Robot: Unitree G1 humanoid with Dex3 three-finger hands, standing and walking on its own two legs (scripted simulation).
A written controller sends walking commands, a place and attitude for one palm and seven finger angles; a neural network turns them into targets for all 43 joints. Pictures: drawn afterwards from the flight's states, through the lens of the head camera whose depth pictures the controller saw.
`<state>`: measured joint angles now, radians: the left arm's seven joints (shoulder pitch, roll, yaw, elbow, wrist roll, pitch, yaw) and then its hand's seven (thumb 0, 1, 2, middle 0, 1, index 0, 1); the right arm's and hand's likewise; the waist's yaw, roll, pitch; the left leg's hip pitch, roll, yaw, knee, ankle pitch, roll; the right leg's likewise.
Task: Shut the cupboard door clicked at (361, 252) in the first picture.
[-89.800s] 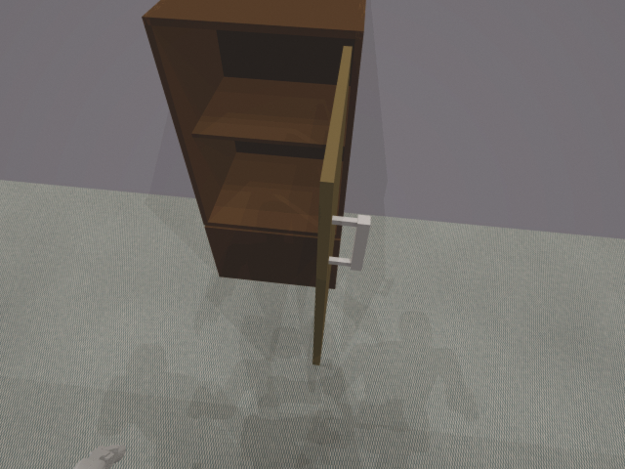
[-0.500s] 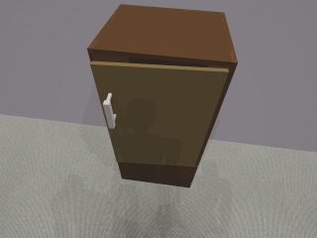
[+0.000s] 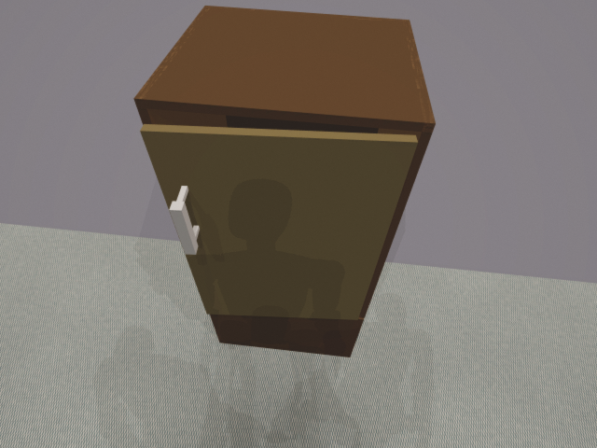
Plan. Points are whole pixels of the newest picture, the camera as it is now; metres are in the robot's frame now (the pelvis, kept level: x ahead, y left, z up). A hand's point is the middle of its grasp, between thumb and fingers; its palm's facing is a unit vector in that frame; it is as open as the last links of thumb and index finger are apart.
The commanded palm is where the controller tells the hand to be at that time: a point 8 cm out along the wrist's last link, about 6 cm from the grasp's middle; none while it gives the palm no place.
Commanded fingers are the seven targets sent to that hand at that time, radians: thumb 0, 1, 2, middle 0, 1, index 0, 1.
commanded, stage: come to a stop and stand still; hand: left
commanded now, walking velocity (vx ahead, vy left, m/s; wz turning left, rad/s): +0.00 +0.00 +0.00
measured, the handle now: (187, 221) +0.47 +0.23 -0.02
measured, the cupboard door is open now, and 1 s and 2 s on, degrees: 4 4 4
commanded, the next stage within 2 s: look again from close up in 0.06 s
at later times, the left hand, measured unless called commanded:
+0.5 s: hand out of the picture +0.02 +0.22 -0.18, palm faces +0.01 -0.97 -0.22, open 7.4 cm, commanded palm none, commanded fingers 0.00 0.90 0.90 -0.20 -0.30 -0.20 -0.30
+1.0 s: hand out of the picture -0.14 +0.21 -0.17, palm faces +0.05 -0.98 -0.19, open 7.3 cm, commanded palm none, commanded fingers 0.00 0.90 0.90 -0.20 -0.30 -0.20 -0.30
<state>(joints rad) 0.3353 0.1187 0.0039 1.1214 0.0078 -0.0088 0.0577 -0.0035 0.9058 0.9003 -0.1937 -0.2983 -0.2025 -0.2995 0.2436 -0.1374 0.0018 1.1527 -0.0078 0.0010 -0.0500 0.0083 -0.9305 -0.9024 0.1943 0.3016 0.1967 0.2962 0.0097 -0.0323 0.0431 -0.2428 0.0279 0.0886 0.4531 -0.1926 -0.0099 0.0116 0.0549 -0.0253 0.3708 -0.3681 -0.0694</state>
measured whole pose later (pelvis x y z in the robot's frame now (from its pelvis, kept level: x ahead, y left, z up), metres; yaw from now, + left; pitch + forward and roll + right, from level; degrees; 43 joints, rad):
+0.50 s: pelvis -0.01 +0.05 -0.01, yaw -1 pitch -1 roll +0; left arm 0.30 0.16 -0.01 1.01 0.01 -0.01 0.06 0.00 0.91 0.90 -0.19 -0.30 -0.20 -0.30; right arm 0.27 -0.17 0.00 1.02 -0.01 -0.01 -0.04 0.00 -0.93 -0.90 0.19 0.30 0.20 0.30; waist 0.00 0.01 0.02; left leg -0.31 -0.02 0.09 0.61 -0.27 0.07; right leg -0.07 0.02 0.00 0.52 -0.44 -0.02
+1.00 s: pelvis -0.05 +0.04 +0.00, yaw +0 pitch +1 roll +0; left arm 0.47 0.16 0.00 1.11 0.03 0.01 0.03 0.00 0.91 0.90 -0.19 -0.30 -0.20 -0.30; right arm 0.27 -0.16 -0.01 1.07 -0.02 0.03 -0.01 0.00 -0.91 -0.90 0.20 0.30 0.20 0.30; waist 0.03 -0.02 0.00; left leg -0.34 -0.05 0.07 0.46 -0.23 0.07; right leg -0.15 0.01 -0.01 0.49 -0.40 -0.05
